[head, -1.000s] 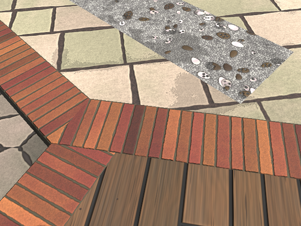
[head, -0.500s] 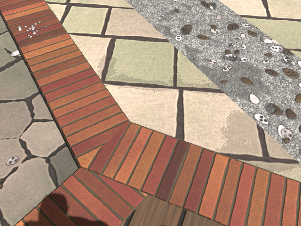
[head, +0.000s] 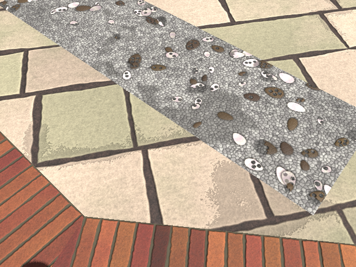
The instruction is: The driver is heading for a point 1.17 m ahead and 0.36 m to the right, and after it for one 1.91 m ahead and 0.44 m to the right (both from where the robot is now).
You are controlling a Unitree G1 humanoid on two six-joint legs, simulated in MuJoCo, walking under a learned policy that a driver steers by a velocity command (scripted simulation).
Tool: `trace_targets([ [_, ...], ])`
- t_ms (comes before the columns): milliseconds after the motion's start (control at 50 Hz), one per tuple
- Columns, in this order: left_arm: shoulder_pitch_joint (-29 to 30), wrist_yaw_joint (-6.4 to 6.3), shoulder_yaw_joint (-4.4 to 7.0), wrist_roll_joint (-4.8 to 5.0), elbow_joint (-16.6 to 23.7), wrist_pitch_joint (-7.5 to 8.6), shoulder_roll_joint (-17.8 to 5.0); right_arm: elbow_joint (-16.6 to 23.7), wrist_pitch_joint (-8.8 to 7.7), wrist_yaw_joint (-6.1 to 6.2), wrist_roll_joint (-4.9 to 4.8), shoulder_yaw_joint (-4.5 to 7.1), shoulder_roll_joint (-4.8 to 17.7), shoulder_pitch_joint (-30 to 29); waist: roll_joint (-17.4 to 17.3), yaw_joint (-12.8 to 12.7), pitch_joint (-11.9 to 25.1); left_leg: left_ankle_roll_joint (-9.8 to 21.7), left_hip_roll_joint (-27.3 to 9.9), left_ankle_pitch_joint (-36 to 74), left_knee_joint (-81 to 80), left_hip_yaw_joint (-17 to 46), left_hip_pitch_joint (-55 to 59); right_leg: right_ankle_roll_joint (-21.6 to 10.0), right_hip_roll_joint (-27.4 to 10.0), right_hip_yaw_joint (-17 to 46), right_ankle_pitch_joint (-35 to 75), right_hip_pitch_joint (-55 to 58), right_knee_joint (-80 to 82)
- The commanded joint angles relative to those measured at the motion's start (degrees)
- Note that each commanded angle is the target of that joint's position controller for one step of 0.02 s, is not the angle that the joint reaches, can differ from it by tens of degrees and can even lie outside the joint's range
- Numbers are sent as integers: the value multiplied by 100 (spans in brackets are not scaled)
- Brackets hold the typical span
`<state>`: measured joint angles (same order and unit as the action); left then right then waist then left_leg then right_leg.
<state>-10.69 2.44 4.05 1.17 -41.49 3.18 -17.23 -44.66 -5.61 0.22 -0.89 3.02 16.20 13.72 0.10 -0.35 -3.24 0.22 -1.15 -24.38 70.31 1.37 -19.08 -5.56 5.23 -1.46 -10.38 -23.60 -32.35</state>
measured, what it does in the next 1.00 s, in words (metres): walks ahead, turning right: left foot, then right foot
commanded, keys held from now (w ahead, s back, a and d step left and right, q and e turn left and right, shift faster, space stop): w+e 0.94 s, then w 0.06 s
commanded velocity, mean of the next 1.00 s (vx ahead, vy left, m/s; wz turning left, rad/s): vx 0.50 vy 0.00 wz -0.58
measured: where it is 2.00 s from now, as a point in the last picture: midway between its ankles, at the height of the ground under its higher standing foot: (276, 149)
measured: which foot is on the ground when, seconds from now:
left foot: up 0.00-0.34, down 0.36-0.90, up 0.92-1.00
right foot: down 0.00-0.36, up 0.38-0.86, down 0.88-1.00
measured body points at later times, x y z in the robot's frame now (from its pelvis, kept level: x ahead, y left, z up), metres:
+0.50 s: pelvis +0.29 +0.04 +0.01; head +0.32 +0.05 +0.46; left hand +0.47 +0.29 -0.10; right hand +0.35 -0.26 -0.08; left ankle +0.36 +0.14 -0.73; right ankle +0.17 -0.06 -0.63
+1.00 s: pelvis +0.52 -0.11 +0.00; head +0.55 -0.14 +0.45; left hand +0.81 +0.01 -0.08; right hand +0.43 -0.40 -0.12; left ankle +0.50 +0.09 -0.63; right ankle +0.53 -0.21 -0.73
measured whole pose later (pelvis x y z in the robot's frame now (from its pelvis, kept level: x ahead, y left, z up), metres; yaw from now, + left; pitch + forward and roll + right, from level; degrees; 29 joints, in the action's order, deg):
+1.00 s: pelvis +0.52 -0.11 +0.00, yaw -36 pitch +2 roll +0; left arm -11.0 2.2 4.0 0.9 -35.2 2.1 -17.2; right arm -44.9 -5.7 -0.3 -0.9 2.9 17.9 13.7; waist -0.6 1.1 -3.8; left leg -0.5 -4.0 -23.3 69.3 1.2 -21.1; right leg -5.1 4.2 -0.7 -10.6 -23.4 -32.4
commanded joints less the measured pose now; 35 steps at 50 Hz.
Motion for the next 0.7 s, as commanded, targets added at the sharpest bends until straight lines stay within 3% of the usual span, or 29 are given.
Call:
trace_targets([
  [20,-298,-86,136,-88,408,84,-582,626,-200,0,120,201,798,-282,31,-1,645,-4,-474,472,-278,451,-1822,-1218,-1609,2497,1117,1907,1725],
  [80,-291,-170,179,-60,447,100,-729,656,-28,20,181,161,597,-190,106,138,517,-280,-478,739,-1066,255,-1594,-1236,-1414,1992,1877,1220,1911],
  [120,-398,-246,224,-29,417,78,-874,786,11,32,198,94,452,-599,179,28,388,-431,-371,1432,-1925,143,-1552,-1087,-1193,1661,1877,929,1936],
  [180,-613,-310,240,17,356,-2,-902,905,-32,-20,158,20,314,-1225,401,-261,379,-482,-55,2663,-3304,64,-1055,-758,-886,1431,1286,728,1783],
  [220,-835,-321,249,30,286,-47,-920,986,-73,-70,80,35,386,-1512,477,-397,391,-473,89,2937,-3740,101,-857,-682,-983,1686,897,846,1669],
  [280,-954,-345,245,45,248,-98,-850,1023,-149,-135,38,127,627,-1533,583,-328,408,-305,119,2553,-4187,327,-758,-564,-1218,2263,518,1392,1197],
  [320,-809,-351,252,19,295,-121,-825,932,-210,-138,26,210,759,-1118,751,-48,459,-86,117,2175,-4371,285,-263,-433,-1264,2507,640,1500,799],
  [340,-750,-341,200,-3,341,-116,-672,809,-240,-106,66,292,887,-605,722,227,722,88,59,2175,-4534,243,520,-273,-1026,2380,902,1375,283],
  [360,-737,-313,74,-64,444,-92,-341,744,-265,-58,178,377,1163,174,287,579,1444,447,-750,1839,-4425,973,1871,-61,-696,1981,468,841,-1107],
  [380,-1534,-313,-54,35,607,-33,76,581,-196,-50,269,496,1669,775,-1439,309,2225,1400,-2101,792,-4805,3502,3845,355,164,1178,-1920,-1123,-3085],
  [400,-1626,-323,-4,127,532,-16,-427,536,-155,-89,109,434,1293,824,-1616,375,2122,1546,-2393,-693,-5221,4639,3878,443,-237,1192,-2327,-2059,-4046],
  [420,-1069,-325,110,113,535,-46,-837,627,-121,-66,85,317,866,543,-957,543,1339,1265,-2103,-860,-5343,3769,3223,485,-483,1178,-1787,-2287,-4340],
  [440,-663,-332,129,37,619,-80,-854,649,-72,-50,126,256,719,277,-565,512,880,1056,-1835,-151,-5357,2891,2551,520,-675,959,-1362,-2186,-4296],
  [460,-436,-316,142,-25,702,-83,-788,609,-44,-45,153,208,597,90,-475,420,529,996,-1597,550,-5473,2291,1970,535,-826,933,-1071,-2068,-4041],
  [480,-428,-279,159,-7,731,-103,-709,571,-46,-31,184,168,506,-12,-594,282,393,928,-1425,1024,-5607,1824,1592,524,-980,923,-881,-1825,-3838],
  [520,-525,-234,125,53,748,-172,-474,489,-84,-29,144,169,474,-37,-712,182,334,956,-1304,1431,-5862,1248,1286,540,-1088,785,-757,-1597,-3575],
  [560,-359,-224,83,23,859,-228,-327,375,-121,-32,115,218,623,-8,-579,159,234,1072,-1384,1838,-6053,880,1207,600,-1150,736,-583,-1737,-3231],
  [600,-166,-210,56,-6,936,-236,-273,279,-110,-25,128,270,776,31,-463,177,212,1138,-1465,2233,-6134,551,1337,664,-1203,732,-210,-1916,-2824],
  [700,586,-49,-16,5,1063,-135,-143,97,-11,17,95,296,956,145,-358,438,45,888,-1271,2718,-6120,-475,1566,594,-1097,331,1102,-1625,-1278],
])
